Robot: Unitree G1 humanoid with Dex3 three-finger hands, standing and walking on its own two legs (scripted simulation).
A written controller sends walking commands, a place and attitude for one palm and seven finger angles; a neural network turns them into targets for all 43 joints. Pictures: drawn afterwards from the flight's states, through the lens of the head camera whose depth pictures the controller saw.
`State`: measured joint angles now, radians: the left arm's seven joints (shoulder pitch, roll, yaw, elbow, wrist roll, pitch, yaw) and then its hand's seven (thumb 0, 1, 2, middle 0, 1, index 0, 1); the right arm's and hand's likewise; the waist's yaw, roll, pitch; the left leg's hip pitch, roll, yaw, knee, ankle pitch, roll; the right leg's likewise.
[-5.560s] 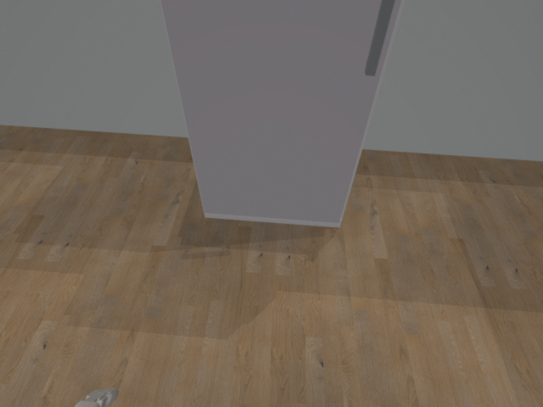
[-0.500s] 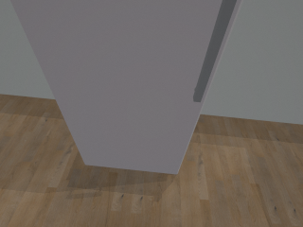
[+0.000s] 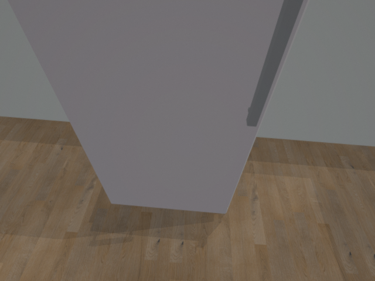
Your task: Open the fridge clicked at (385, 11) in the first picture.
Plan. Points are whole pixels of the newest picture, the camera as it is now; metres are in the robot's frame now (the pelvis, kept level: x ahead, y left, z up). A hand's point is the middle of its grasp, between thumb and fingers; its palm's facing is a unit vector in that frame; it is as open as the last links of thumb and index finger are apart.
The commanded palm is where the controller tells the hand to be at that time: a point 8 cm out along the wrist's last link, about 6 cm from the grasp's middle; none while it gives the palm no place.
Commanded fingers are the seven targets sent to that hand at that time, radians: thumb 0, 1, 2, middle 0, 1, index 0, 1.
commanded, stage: look again from close up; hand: right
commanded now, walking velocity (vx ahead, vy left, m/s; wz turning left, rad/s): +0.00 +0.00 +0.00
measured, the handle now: (269, 59) +0.53 -0.14 +0.22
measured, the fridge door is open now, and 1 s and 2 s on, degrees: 0 0 0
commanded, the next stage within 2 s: shuffle to correct the standing spot in 0.38 s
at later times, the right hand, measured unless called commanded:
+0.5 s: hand out of the picture +0.03 -0.18 -0.17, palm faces +0.01 +0.97 -0.24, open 7.4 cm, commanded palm none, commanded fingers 0.00 -0.90 -0.90 0.20 0.30 0.20 0.30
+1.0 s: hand out of the picture +0.09 -0.17 -0.18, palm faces +0.00 +0.98 -0.19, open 7.3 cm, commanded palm none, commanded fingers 0.00 -0.90 -0.90 0.20 0.30 0.20 0.30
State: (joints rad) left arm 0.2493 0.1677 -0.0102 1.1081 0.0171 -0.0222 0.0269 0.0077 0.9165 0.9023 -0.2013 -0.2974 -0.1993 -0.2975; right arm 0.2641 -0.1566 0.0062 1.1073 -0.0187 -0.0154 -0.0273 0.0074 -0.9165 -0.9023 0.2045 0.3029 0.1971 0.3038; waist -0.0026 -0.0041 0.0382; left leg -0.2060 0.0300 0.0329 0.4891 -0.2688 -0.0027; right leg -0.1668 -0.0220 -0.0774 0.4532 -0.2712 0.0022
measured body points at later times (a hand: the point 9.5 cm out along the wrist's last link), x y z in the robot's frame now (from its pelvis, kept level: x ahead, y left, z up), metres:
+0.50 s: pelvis +0.00 +0.01 +0.00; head +0.02 +0.02 +0.45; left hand +0.02 +0.25 -0.16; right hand +0.03 -0.23 -0.15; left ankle +0.00 +0.12 -0.74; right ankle -0.02 -0.12 -0.74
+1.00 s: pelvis +0.08 +0.01 -0.01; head +0.13 +0.01 +0.44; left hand -0.01 +0.21 -0.16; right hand +0.09 -0.22 -0.17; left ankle +0.10 +0.11 -0.73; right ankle -0.02 -0.12 -0.74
